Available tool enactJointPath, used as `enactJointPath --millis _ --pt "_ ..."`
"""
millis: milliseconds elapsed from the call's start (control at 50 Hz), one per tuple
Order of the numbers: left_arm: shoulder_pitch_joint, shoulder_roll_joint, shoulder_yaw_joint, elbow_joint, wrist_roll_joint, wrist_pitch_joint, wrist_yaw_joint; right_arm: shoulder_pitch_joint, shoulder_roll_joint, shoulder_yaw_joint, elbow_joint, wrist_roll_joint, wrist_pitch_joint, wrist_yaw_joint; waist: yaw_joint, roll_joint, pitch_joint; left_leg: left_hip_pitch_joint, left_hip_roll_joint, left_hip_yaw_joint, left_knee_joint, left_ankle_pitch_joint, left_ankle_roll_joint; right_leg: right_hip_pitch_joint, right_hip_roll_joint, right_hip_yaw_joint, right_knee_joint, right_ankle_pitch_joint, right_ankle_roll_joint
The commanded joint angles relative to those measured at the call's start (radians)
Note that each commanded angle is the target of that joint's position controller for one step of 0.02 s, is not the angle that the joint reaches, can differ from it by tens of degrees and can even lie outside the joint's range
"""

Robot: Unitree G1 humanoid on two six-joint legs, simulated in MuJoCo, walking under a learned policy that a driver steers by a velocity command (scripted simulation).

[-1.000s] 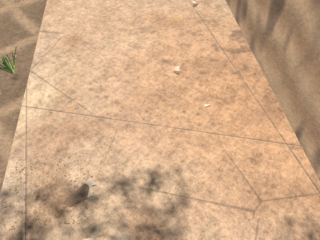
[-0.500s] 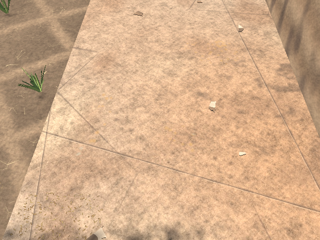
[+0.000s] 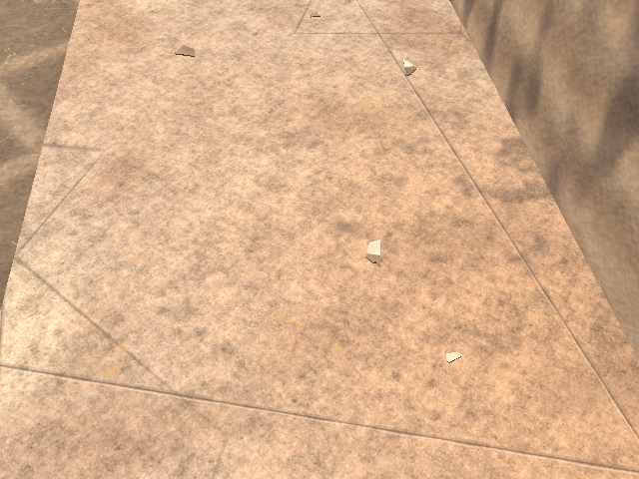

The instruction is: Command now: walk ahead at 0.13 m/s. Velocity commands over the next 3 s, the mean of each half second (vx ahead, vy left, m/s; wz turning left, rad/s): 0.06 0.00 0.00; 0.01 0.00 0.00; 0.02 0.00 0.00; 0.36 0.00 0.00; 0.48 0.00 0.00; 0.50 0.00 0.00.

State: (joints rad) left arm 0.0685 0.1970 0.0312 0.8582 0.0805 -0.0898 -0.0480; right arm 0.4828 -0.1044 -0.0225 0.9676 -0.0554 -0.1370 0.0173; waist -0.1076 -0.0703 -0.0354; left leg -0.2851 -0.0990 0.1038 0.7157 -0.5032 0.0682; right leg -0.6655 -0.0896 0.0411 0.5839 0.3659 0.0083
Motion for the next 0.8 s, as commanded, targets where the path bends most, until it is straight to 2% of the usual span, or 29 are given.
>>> enactJointPath --millis 20,40,60,80,100,120,140,160,180,200,220,240,260,280,300,320,340,360,380,400,420,440,460,480,500,520,540,600,800 --pt "-0.141 0.084 0.015 -0.117 -0.138 0.002 0.005 0.006 -0.19 -0.055 -0.04 0.12 0.022 -0.05 0.011 0.114 0.043 -0.061 0.252 -0.242 -0.048 0.339 0.112 0.117 0.03 0.029 -0.152 0.075 -0.042" --pt "-0.166 0.062 0.004 -0.117 -0.153 0.001 -0.005 0.024 -0.192 -0.049 -0.031 0.109 0.043 -0.07 0.005 0.092 0.024 -0.029 0.244 -0.232 0.017 0.321 0.102 0.137 0.04 0.016 -0.192 0.106 -0.055" --pt "-0.154 0.046 0.002 -0.107 -0.141 0.002 -0.014 0.044 -0.173 -0.05 -0.022 0.09 0.058 -0.078 0.004 0.084 0.029 -0.018 0.235 -0.228 0.076 0.312 0.098 0.17 0.037 0.01 -0.234 0.121 -0.066" --pt "-0.073 0.037 0.005 -0.075 -0.128 0.005 -0.02 0.04 -0.147 -0.046 -0.022 0.075 0.071 -0.079 0.04 0.079 0.019 -0.035 0.214 -0.212 0.149 0.307 0.088 0.261 0.041 -0.012 -0.291 0.15 -0.072" --pt "0.076 0.043 0.017 -0.007 -0.116 0.01 -0.016 0.032 -0.107 -0.04 -0.015 0.066 0.078 -0.074 0.093 0.063 -0.005 -0.111 0.169 -0.17 0.272 0.279 0.069 0.437 0.058 -0.064 -0.32 0.205 -0.072" --pt "0.25 0.086 0.036 0.07 -0.104 0.019 -0.008 0.047 -0.058 -0.032 -0.007 0.058 0.073 -0.061 0.138 -0.012 -0.052 -0.251 0.1 -0.105 0.459 0.109 0.029 0.677 0.005 -0.047 -0.254 0.504 -0.082" --pt "0.368 0.133 0.037 0.118 -0.084 0.02 -0.001 0.138 -0.009 -0.01 0.004 0.088 0.071 -0.045 0.164 -0.192 -0.212 -0.515 0.053 -0.086 0.872 -0.414 -0.059 1.057 -0.237 0.107 -0.021 0.95 -0.24" --pt "0.362 0.094 0.02 0.12 -0.095 0.028 0.0 0.173 -0.064 -0.002 -0.024 0.11 0.068 -0.036 0.157 -0.152 -0.365 -0.592 0.113 -0.223 1.007 -0.413 -0.08 1.12 -0.32 0.242 0.052 0.855 -0.337" --pt "0.298 0.078 0.013 0.055 -0.089 0.03 0.014 0.067 -0.125 -0.02 -0.046 0.12 0.057 -0.037 0.201 -0.065 -0.352 -0.643 0.111 -0.282 0.971 -0.246 -0.08 1.028 -0.307 0.228 -0.01 0.504 -0.367" --pt "0.233 0.093 0.011 0.052 -0.078 0.039 0.024 -0.004 -0.143 -0.032 -0.06 0.105 0.069 -0.055 0.163 0.035 -0.287 -0.611 0.134 -0.244 0.94 -0.152 -0.091 0.854 -0.279 0.224 -0.077 0.287 -0.357" --pt "0.142 0.12 0.01 0.038 -0.072 0.053 0.041 -0.001 -0.096 -0.019 -0.077 0.097 0.095 -0.072 0.09 0.025 -0.267 -0.572 0.177 -0.244 0.907 -0.066 -0.122 0.707 -0.35 0.332 -0.165 -0.025 -0.387" --pt "0.052 0.099 0.004 0.024 -0.058 0.065 0.056 -0.025 -0.097 -0.02 -0.079 0.081 0.128 -0.09 0.053 0.057 -0.195 -0.456 0.206 -0.233 0.859 0.005 -0.147 0.459 -0.369 0.391 -0.256 -0.263 -0.386" --pt "-0.012 0.077 -0.004 0.006 -0.044 0.066 0.059 -0.059 -0.127 -0.035 -0.083 0.067 0.15 -0.101 0.038 0.071 -0.118 -0.339 0.202 -0.221 0.815 0.043 -0.153 0.264 -0.31 0.337 -0.308 -0.349 -0.352" --pt "-0.026 0.1 -0.001 0.0 -0.041 0.069 0.064 -0.065 -0.108 -0.037 -0.087 0.061 0.161 -0.104 0.026 0.059 -0.033 -0.287 0.203 -0.208 0.573 0.139 -0.158 0.163 -0.196 0.207 -0.335 -0.484 -0.294" --pt "-0.012 0.103 0.006 0.009 -0.044 0.07 0.072 -0.083 -0.089 -0.031 -0.083 0.045 0.159 -0.104 0.035 0.006 -0.016 -0.208 0.201 -0.177 0.368 0.196 -0.149 0.129 -0.116 0.114 -0.331 -0.544 -0.239" --pt "0.018 0.105 0.013 0.014 -0.058 0.075 0.081 -0.119 -0.089 -0.032 -0.083 0.049 0.154 -0.105 0.059 -0.035 -0.008 -0.131 0.178 -0.148 0.181 0.201 -0.143 0.119 -0.048 0.05 -0.325 -0.595 -0.207" --pt "0.073 0.105 0.018 0.033 -0.058 0.079 0.087 -0.14 -0.095 -0.034 -0.075 0.059 0.15 -0.103 0.083 -0.071 -0.025 -0.086 0.15 -0.122 0.093 0.206 -0.15 0.153 -0.037 0.051 -0.318 -0.627 -0.203" --pt "0.11 0.106 0.023 0.05 -0.062 0.078 0.087 -0.131 -0.101 -0.037 -0.065 0.065 0.148 -0.098 0.086 -0.083 -0.043 -0.03 0.134 -0.108 0.029 0.233 -0.15 0.168 -0.052 0.072 -0.315 -0.663 -0.211" --pt "0.112 0.084 0.017 0.057 -0.071 0.078 0.085 -0.1 -0.096 -0.038 -0.049 0.065 0.15 -0.093 0.063 -0.077 -0.052 0.041 0.129 -0.101 -0.06 0.285 -0.141 0.166 -0.063 0.087 -0.304 -0.719 -0.202" --pt "0.123 0.054 0.011 0.063 -0.08 0.078 0.081 -0.1 -0.097 -0.04 -0.04 0.056 0.154 -0.088 0.058 -0.061 -0.033 0.076 0.123 -0.093 -0.142 0.296 -0.126 0.164 -0.05 0.093 -0.292 -0.791 -0.17" --pt "0.162 0.029 0.006 0.081 -0.081 0.076 0.075 -0.091 -0.105 -0.039 -0.036 0.033 0.16 -0.083 0.058 -0.02 -0.018 0.118 0.142 -0.11 -0.179 0.321 -0.109 0.142 -0.04 0.106 -0.285 -0.881 -0.118" --pt "0.158 0.02 0.004 0.083 -0.077 0.074 0.071 -0.081 -0.134 -0.042 -0.042 0.017 0.163 -0.077 0.064 0.024 0.014 0.14 0.209 -0.174 -0.212 0.334 -0.082 0.103 -0.016 0.094 -0.232 -0.928 -0.066" --pt "0.214 0.032 0.013 0.08 -0.077 0.068 0.066 -0.113 -0.208 -0.058 -0.04 0.034 0.165 -0.075 0.132 0.143 0.044 0.092 0.229 -0.194 -0.218 0.241 -0.038 0.116 0.049 0.03 -0.219 -0.833 -0.033" --pt "0.185 0.046 0.019 0.082 -0.078 0.072 0.072 -0.141 -0.182 -0.061 -0.03 0.043 0.16 -0.066 0.118 0.206 0.065 -0.103 0.21 -0.209 -0.302 -0.023 -0.021 0.28 0.085 -0.042 -0.169 -0.733 -0.005" --pt "0.165 0.067 0.027 0.084 -0.077 0.079 0.08 -0.181 -0.163 -0.056 -0.035 0.041 0.15 -0.065 0.124 0.214 0.099 -0.182 0.192 -0.21 -0.352 -0.096 -0.034 0.349 0.085 -0.048 -0.136 -0.69 0.004" --pt "0.168 0.06 0.029 0.089 -0.073 0.085 0.087 -0.216 -0.158 -0.053 -0.036 0.038 0.14 -0.065 0.135 0.214 0.103 -0.203 0.187 -0.202 -0.365 -0.082 -0.05 0.385 0.076 -0.045 -0.127 -0.673 0.0" --pt "0.18 0.057 0.03 0.099 -0.067 0.092 0.091 -0.228 -0.15 -0.051 -0.035 0.043 0.131 -0.065 0.136 0.21 0.108 -0.193 0.18 -0.191 -0.357 -0.042 -0.061 0.391 0.074 -0.041 -0.125 -0.668 -0.003" --pt "0.208 0.042 0.03 0.124 -0.067 0.091 0.089 -0.197 -0.14 -0.049 -0.011 0.052 0.114 -0.063 0.13 0.15 0.086 -0.134 0.173 -0.184 -0.328 0.059 -0.059 0.408 0.066 -0.038 -0.128 -0.63 -0.009" --pt "0.238 0.046 0.032 0.176 -0.078 0.091 0.093 -0.173 -0.139 -0.045 0.023 0.059 0.108 -0.049 0.121 0.085 0.051 -0.036 0.155 -0.164 -0.275 0.333 -0.039 0.46 0.052 -0.041 -0.096 -0.514 0.008"
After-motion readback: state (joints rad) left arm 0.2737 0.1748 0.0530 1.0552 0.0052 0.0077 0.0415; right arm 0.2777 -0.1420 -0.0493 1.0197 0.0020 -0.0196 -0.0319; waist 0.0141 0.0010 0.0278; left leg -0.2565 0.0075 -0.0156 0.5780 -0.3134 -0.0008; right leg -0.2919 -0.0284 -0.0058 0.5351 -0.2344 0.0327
